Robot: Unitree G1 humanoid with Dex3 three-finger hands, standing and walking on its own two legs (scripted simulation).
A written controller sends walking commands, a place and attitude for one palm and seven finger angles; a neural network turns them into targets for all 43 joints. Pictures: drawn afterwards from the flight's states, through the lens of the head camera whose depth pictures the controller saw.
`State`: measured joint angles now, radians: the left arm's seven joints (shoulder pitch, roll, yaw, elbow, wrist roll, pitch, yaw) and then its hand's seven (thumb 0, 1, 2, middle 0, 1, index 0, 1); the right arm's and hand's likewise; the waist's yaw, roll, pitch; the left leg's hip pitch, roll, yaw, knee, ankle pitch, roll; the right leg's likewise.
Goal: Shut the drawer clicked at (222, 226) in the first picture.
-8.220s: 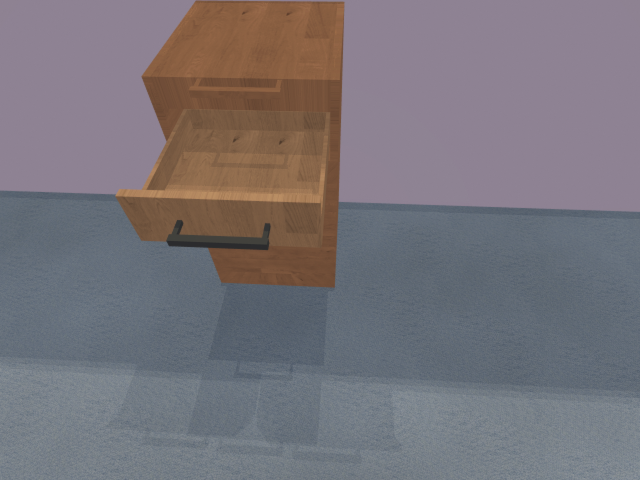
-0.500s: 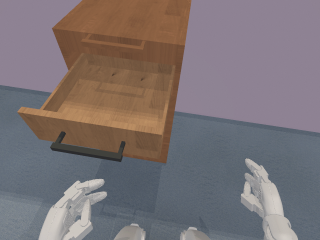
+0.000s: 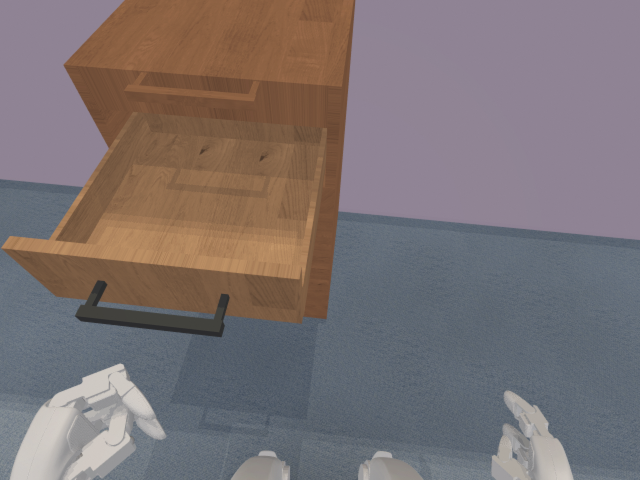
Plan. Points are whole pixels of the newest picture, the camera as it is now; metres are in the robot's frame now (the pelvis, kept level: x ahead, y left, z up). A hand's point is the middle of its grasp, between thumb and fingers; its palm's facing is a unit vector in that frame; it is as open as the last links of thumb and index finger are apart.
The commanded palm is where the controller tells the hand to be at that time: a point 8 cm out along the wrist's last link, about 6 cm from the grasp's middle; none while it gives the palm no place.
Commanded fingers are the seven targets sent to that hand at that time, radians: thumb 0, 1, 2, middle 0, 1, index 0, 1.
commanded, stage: raise the hand and make a fist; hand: left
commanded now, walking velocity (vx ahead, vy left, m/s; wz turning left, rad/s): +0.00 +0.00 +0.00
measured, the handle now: (155, 307) +0.34 +0.24 -0.02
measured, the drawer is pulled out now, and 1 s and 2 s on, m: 0.29 0.29 0.29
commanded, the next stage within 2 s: bring the fist close to the handle in 0.92 s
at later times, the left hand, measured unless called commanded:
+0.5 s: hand (106, 435) +0.17 +0.21 +0.08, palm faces -0.05 -1.00 -0.07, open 3.3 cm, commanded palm +0.13 +0.27 +0.09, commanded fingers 0.00 0.90 0.90 -1.40 -1.60 -1.40 -1.60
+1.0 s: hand (104, 438) +0.16 +0.21 +0.08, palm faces -0.05 -1.00 -0.08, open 3.3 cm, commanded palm +0.12 +0.27 +0.09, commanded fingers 0.00 0.90 0.90 -1.40 -1.60 -1.40 -1.60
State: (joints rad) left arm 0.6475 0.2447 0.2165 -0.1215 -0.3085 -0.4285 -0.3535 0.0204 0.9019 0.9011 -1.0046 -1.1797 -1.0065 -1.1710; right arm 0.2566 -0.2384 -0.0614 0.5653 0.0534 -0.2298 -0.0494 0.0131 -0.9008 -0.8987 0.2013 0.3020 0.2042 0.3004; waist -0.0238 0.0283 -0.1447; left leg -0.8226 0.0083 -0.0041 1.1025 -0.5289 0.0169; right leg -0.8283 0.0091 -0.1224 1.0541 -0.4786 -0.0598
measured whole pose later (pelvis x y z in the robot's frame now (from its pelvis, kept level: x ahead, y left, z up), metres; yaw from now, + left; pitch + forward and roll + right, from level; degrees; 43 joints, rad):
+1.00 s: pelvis +0.01 +0.03 +0.01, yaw +0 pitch +12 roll -3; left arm 0.72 0.25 0.15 -0.28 -0.27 -0.35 -0.28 0.02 0.90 0.90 -1.40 -1.60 -1.40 -1.59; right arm 0.24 -0.21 -0.01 0.48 0.05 -0.22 -0.02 0.01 -0.90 -0.90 0.20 0.30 0.20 0.30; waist -0.01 0.04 -0.15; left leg -0.74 0.00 0.00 1.06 -0.53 0.05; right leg -0.73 0.00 -0.11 0.99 -0.46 -0.02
